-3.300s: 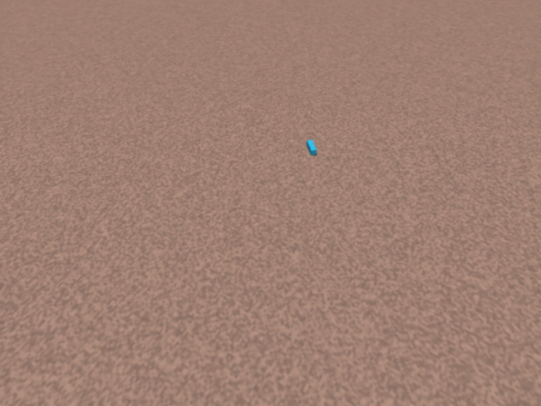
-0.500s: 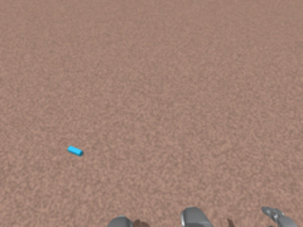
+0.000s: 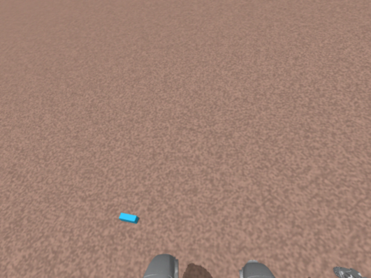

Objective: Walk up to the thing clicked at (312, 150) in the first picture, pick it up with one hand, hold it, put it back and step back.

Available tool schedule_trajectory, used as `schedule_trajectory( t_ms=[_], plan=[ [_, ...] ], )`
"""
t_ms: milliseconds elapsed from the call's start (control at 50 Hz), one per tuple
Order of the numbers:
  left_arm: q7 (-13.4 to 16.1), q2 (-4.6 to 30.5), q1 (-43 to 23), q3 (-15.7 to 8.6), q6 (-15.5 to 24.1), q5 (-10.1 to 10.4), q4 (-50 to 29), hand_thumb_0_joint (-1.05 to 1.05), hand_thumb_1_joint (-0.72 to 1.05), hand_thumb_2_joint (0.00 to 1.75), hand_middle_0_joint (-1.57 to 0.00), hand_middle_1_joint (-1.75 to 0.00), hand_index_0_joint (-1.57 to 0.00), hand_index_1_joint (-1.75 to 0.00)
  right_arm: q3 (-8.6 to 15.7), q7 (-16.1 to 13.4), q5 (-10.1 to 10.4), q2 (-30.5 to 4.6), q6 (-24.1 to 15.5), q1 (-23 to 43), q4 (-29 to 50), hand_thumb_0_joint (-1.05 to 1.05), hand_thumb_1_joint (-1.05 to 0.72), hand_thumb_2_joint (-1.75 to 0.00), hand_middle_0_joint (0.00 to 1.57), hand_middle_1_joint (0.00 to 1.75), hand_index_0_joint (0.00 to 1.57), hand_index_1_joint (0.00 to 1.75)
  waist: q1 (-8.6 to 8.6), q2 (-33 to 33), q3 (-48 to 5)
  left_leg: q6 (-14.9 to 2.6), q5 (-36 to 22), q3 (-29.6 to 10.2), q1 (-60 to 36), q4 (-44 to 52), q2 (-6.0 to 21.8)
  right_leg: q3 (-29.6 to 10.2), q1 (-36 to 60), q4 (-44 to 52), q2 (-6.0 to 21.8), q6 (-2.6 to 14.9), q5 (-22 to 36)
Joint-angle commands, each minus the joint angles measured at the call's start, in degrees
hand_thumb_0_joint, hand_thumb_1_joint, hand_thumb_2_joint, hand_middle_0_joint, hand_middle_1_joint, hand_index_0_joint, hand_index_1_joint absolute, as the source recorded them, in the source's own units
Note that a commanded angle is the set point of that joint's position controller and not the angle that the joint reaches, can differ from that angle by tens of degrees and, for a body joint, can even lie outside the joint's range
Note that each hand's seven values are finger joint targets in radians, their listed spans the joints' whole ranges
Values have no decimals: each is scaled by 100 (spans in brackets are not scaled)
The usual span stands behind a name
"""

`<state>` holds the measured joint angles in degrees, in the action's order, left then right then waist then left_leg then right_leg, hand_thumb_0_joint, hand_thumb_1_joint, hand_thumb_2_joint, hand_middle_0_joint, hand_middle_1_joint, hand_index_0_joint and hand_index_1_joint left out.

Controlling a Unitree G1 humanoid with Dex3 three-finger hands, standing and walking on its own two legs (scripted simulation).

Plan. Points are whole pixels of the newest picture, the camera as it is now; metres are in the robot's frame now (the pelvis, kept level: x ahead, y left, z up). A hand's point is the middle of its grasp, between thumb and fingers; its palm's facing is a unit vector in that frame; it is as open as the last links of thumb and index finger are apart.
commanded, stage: walk up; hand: left
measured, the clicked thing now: (128, 218) +0.53 +0.46 -0.72
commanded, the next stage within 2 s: none
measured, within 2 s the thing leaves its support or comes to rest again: neither
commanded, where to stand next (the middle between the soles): +0.09 +0.31 m, yaw -15 degrees
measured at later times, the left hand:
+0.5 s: hand out of the picture +0.13 +0.50 -0.13, palm faces -0.19 -0.84 -0.51, open 7.4 cm
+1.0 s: hand out of the picture +0.16 +0.68 -0.15, palm faces -0.18 -0.87 -0.46, open 7.4 cm
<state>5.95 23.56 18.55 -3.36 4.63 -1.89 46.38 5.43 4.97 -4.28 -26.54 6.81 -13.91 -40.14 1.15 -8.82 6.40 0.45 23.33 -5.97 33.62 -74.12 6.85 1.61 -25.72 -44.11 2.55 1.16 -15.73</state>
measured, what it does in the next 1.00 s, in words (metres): steps to the left: left foot, then right foot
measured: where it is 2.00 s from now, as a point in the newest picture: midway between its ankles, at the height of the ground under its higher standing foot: outside the picture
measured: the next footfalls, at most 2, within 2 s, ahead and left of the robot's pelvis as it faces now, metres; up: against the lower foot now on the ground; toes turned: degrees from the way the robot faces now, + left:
left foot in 0.18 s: +0.04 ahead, +0.28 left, +0.00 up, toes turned +0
right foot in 0.52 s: +0.11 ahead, +0.14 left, +0.00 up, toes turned -13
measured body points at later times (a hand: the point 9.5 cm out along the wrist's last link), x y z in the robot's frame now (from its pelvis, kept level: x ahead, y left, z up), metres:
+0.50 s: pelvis +0.01 +0.23 +0.01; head +0.07 +0.20 +0.45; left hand +0.14 +0.54 -0.09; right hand -0.02 -0.09 -0.11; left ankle +0.00 +0.28 -0.70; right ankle +0.06 +0.14 -0.68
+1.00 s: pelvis +0.02 +0.39 -0.01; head +0.02 +0.41 +0.44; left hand +0.17 +0.72 -0.11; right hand -0.01 +0.07 -0.11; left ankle +0.06 +0.55 -0.70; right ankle +0.04 +0.23 -0.65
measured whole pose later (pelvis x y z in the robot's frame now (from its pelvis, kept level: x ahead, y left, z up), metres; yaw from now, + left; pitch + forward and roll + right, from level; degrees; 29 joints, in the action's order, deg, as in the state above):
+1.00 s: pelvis +0.02 +0.39 -0.01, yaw -13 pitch -4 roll +0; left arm 0.0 28.3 14.3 -6.5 -1.6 -2.1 51.4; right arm 1.9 -0.8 -2.1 -20.9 -0.6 -17.4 -50.7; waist 0.2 2.8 3.7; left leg 3.3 26.9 -0.7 19.2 -49.6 6.2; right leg -5.8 -33.8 -68.0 -2.3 0.9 -24.5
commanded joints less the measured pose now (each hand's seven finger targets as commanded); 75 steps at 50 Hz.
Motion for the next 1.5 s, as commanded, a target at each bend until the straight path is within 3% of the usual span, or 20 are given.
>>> schedule_trajectory(
  t_ms=[0,100,160,200,220,360,460,500,520,560,680,800,840,860,940,1180,1240,1300,1380,1480],
  plan=[
    [133,2339,31,-785,98,-84,-317,0,90,90,-20,-30,-20,-30,458,10,18,-1051,-78,-255,481,0,-90,-90,20,30,20,30,39,1999,-351,-14,45,312,-51,510,118,-1599,-366,1899,871,929,-2115],
    [153,2511,118,-852,49,-132,-234,0,90,90,-20,-30,-20,-30,533,7,28,-1144,-127,-180,566,0,-90,-90,20,30,20,30,-89,2044,-701,-133,888,515,-551,1518,41,-1985,-302,1345,1067,1026,-1783],
    [187,2040,-491,-679,-39,-91,-244,0,90,90,-20,-30,-20,-30,688,-61,-38,-1251,-245,-1724,43,0,-90,-90,20,30,20,30,870,882,-1038,-206,721,445,-2426,3497,-263,-1227,-1455,-675,595,467,-1314],
    [333,1329,-461,-390,-70,76,-329,0,90,90,-20,-30,-20,-30,747,-161,-11,-2157,-334,-947,289,0,-90,-90,20,30,20,30,616,-1689,-117,-541,1481,-2618,-1347,5861,1192,-580,-2904,-3174,-991,141,-2112],
    [392,1593,-588,-385,-20,22,-241,0,90,90,-20,-30,-20,-30,732,-203,60,-2366,-361,-158,395,0,-90,-90,20,30,20,30,349,-1587,159,-956,1612,-3405,-911,6176,1598,-698,-2541,-3346,-447,281,-1895],
    [180,1423,182,-343,-48,325,342,0,90,90,-20,-30,-20,-30,428,-342,1,-1150,-459,-437,303,0,-90,-90,20,30,20,30,248,-550,-202,-682,-3639,-316,-2598,4121,494,-60,-1489,-1680,-261,53,-1105],
    [204,1282,789,-350,9,308,285,0,90,90,-20,-30,-20,-30,374,-295,7,-912,-318,-225,641,0,-90,-90,20,30,20,30,-126,-126,-687,-619,-3959,315,-2272,3295,269,250,474,773,-217,137,344],
    [317,1759,1785,-570,18,219,478,0,90,90,-20,-30,-20,-30,296,-262,117,-638,-334,-89,883,0,-90,-90,20,30,20,30,-736,806,-1220,-15,-2826,553,-891,1642,-125,-673,2670,1644,248,461,1453],
    [366,2030,1734,-653,-11,148,294,0,90,90,-20,-30,-20,-30,254,-268,126,-422,-315,-395,909,0,-90,-90,20,30,20,30,-649,1874,-1405,302,1013,450,626,466,-567,-2921,3451,1514,1770,1199,2062],
    [432,2104,478,-642,-37,140,-224,0,90,90,-20,-30,-20,-30,474,-397,26,-1036,-139,-712,815,0,-90,-90,20,30,20,30,-231,915,-1460,396,1223,-397,762,-909,-139,-4185,2417,1926,2968,2138,676],
    [149,1685,-504,-473,54,-50,-307,0,90,90,-20,-30,-20,-30,445,-176,222,-902,-162,-723,254,0,-90,-90,20,30,20,30,115,1637,-480,-99,288,133,-538,362,-179,-1406,-266,1627,861,1067,-1675],
    [-297,1300,-730,-411,-374,-126,-282,0,90,90,-20,-30,-20,-30,383,-491,364,-920,-618,-1652,-734,0,-90,-90,20,30,20,30,369,1362,-641,322,-265,1355,-2524,3928,-839,-502,-1122,-520,-173,647,-2557],
    [-314,785,-767,-307,-484,-24,-459,0,90,90,-20,-30,-20,-30,501,-638,177,-1894,-798,-1188,-485,0,-90,-90,20,30,20,30,235,-144,111,-463,2207,-2842,-1435,5591,1487,-929,-2357,-2611,-869,184,-1912],
    [-299,1221,-966,-350,-479,-100,-387,0,90,90,-20,-30,-20,-30,521,-670,309,-2386,-832,-25,-242,0,-90,-90,20,30,20,30,30,-140,540,-1624,3261,-4257,-355,6330,2561,-1260,-2020,-2640,-270,88,-1677],
    [-610,1439,-312,-614,-540,28,223,0,90,90,-20,-30,-20,-30,359,-820,232,-1753,-1058,124,-491,0,-90,-90,20,30,20,30,-298,218,648,-953,1073,-1408,-917,5185,1081,-1053,-1548,-2635,-330,-49,-619],
    [-933,1118,-1071,-562,-576,-21,-293,0,90,90,-20,-30,-20,-30,323,-965,262,-1704,-1190,-955,-650,0,-90,-90,20,30,20,30,97,-631,-635,-1317,-3293,-269,-2766,3842,1337,-174,-747,-666,43,-45,-1510],
    [-821,1237,257,-677,-460,44,340,0,90,90,-20,-30,-20,-30,91,-873,324,-1266,-1085,-547,-520,0,-90,-90,20,30,20,30,-639,356,-1157,-626,-2806,745,-1442,2012,383,233,1799,1092,-391,122,-71],
    [-688,2134,129,-760,-441,25,102,0,90,90,-20,-30,-20,-30,6,-1025,442,-1046,-1002,-117,-331,0,-90,-90,20,30,20,30,-701,1907,-1084,-168,1745,377,424,360,-510,-3793,1895,1839,1884,1750,1101],
    [-558,1313,-681,-496,-424,94,-48,0,90,90,-20,-30,-20,-30,-69,-935,548,-937,-1002,-724,-883,0,-90,-90,20,30,20,30,-127,1362,-616,-247,721,307,-101,911,-344,-1674,1194,1012,922,1196,2339],
    [-481,1259,-1113,-303,-306,180,-17,0,90,90,-20,-30,-20,-30,-113,-791,515,-793,-968,-513,-988,0,-90,-90,20,30,20,30,-16,1767,-673,-179,-72,599,-1186,2516,-298,-1541,535,845,1167,1235,2987]
  ],
)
